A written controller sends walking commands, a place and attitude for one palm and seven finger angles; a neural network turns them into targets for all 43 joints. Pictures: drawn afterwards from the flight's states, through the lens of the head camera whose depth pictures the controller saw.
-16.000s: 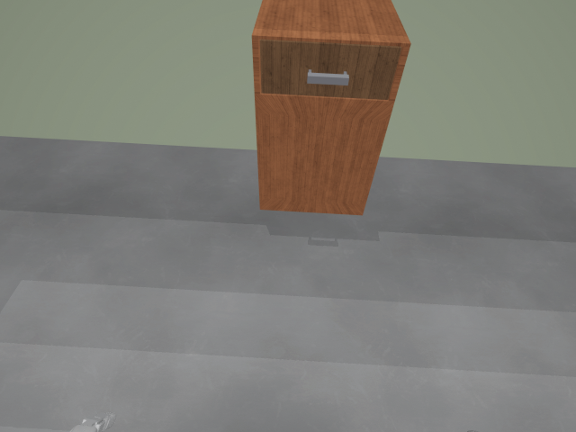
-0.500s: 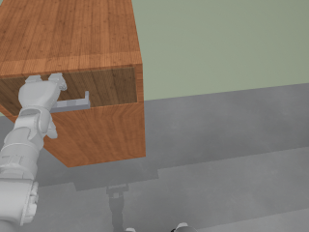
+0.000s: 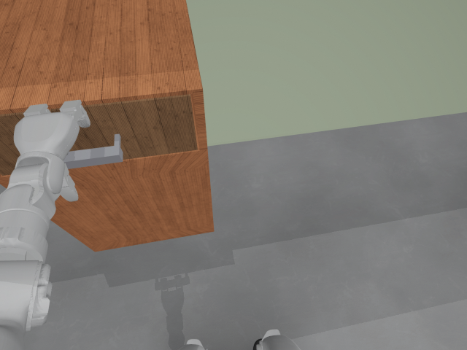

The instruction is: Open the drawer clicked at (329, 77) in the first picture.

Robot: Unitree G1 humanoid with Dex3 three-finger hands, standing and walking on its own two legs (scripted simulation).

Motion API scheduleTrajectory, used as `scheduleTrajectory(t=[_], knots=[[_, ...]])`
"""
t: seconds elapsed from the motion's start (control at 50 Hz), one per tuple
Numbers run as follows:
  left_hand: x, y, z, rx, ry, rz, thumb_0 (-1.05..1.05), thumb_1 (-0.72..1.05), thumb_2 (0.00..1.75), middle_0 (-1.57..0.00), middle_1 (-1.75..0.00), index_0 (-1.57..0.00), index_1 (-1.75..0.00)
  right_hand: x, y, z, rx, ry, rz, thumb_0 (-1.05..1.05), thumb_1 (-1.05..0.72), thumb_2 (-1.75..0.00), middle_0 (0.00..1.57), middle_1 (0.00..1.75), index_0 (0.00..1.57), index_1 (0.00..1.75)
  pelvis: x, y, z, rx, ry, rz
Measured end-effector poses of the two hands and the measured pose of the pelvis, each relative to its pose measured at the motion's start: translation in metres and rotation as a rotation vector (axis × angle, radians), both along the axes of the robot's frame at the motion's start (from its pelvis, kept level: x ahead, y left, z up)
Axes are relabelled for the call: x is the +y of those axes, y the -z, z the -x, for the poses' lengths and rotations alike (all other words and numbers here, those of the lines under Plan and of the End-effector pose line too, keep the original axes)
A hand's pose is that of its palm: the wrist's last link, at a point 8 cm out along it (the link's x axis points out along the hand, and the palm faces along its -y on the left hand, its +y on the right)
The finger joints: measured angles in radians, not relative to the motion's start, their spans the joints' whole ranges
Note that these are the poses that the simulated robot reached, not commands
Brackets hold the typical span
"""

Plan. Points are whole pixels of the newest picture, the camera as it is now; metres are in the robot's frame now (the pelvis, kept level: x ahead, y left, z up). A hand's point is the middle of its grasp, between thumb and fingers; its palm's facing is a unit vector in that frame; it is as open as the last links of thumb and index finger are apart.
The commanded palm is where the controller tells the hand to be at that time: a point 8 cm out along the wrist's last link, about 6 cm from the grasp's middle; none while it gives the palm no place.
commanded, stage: move the hooked fingers above the handle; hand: left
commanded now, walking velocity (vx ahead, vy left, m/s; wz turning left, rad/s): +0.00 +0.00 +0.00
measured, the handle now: (88, 149) +0.51 +0.30 -0.03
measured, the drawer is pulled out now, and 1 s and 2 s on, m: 0.00 0.00 0.00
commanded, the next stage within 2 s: lower the fingers behind the handle in 0.44 s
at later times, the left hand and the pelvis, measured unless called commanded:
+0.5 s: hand (62, 150) +0.46 +0.30 +0.03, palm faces -0.01 -0.01 -1.00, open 13.7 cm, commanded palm +0.44 +0.30 +0.08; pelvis +0.00 +0.00 +0.00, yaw +0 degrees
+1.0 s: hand (65, 164) +0.45 +0.31 +0.00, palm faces -0.01 -0.02 -1.00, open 13.8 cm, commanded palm +0.44 +0.30 +0.05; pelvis -0.01 +0.01 -0.02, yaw +0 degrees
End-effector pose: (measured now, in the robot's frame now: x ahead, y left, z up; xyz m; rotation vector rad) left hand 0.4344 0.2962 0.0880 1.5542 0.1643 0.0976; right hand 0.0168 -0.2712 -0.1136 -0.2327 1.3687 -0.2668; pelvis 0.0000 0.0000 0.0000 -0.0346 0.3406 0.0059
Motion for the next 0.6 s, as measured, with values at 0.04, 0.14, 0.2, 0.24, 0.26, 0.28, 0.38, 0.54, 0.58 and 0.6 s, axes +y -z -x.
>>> scheduleTrajectory(t=[0.04,0.14,0.2,0.24,0.26,0.28,0.38,0.54,0.58,0.6], knots=[[0.000,-0.001,-0.001,-0.003,-0.002,0.005,0.00,-0.49,0.30,-0.32,-1.20,-0.32,-1.20,-0.001,-0.001,-0.002,-0.009,-0.002,0.003,0.01,-0.90,-0.90,0.20,0.30,0.20,0.30,0.000,0.000,0.000,-0.002,0.001,-0.001],[0.008,-0.001,0.001,0.005,-0.030,-0.011,0.00,-0.49,0.30,-0.32,-1.20,-0.32,-1.20,-0.004,-0.003,-0.008,-0.028,-0.008,0.012,0.01,-0.90,-0.90,0.20,0.30,0.20,0.30,-0.001,0.000,0.001,0.000,0.006,-0.002],[0.012,0.001,0.004,0.021,-0.032,-0.027,0.00,-0.49,0.30,-0.32,-1.20,-0.32,-1.20,-0.005,-0.003,-0.010,-0.031,-0.012,0.015,0.01,-0.90,-0.90,0.20,0.30,0.20,0.30,0.000,0.000,0.002,0.001,0.004,-0.001],[0.011,0.003,0.006,0.028,-0.021,-0.024,0.00,-0.49,0.30,-0.32,-1.20,-0.32,-1.20,-0.005,-0.003,-0.011,-0.030,-0.016,0.017,0.01,-0.90,-0.90,0.20,0.30,0.20,0.30,0.001,0.000,0.001,0.000,0.001,0.000],[0.010,0.004,0.007,0.029,-0.013,-0.019,0.00,-0.49,0.30,-0.32,-1.20,-0.32,-1.20,-0.005,-0.003,-0.011,-0.029,-0.018,0.018,0.01,-0.90,-0.90,0.20,0.30,0.20,0.30,0.001,0.000,0.001,-0.001,-0.001,0.000],[0.009,0.005,0.008,0.029,-0.005,-0.013,0.00,-0.49,0.30,-0.32,-1.20,-0.32,-1.20,-0.005,-0.003,-0.011,-0.028,-0.019,0.019,0.01,-0.90,-0.90,0.20,0.30,0.20,0.30,0.001,0.000,0.001,-0.001,-0.003,0.001],[0.003,0.004,0.004,-0.007,0.024,0.008,0.00,-0.49,0.30,-0.32,-1.20,-0.32,-1.20,-0.004,-0.003,-0.013,-0.029,-0.024,0.026,0.01,-0.90,-0.90,0.20,0.30,0.20,0.30,0.001,0.001,0.000,0.000,-0.008,0.002],[0.004,-0.001,-0.003,-0.028,-0.004,-0.011,0.00,-0.49,0.30,-0.34,-1.22,-0.34,-1.23,0.001,0.000,-0.011,-0.022,-0.024,0.007,0.01,-0.90,-0.90,0.20,0.30,0.20,0.30,0.003,0.002,0.001,0.005,-0.004,0.004],[0.005,-0.001,-0.003,-0.009,-0.020,-0.014,0.00,-0.49,0.30,-0.34,-1.21,-0.34,-1.23,0.002,0.001,-0.010,-0.020,-0.019,-0.002,0.01,-0.90,-0.90,0.20,0.30,0.20,0.30,0.004,0.001,0.000,0.003,-0.001,0.002],[0.006,0.000,-0.003,0.002,-0.028,-0.013,0.00,-0.49,0.30,-0.34,-1.21,-0.34,-1.23,0.003,0.001,-0.009,-0.019,-0.016,-0.005,0.01,-0.90,-0.90,0.20,0.30,0.20,0.30,0.004,0.001,0.000,0.002,0.001,0.001]])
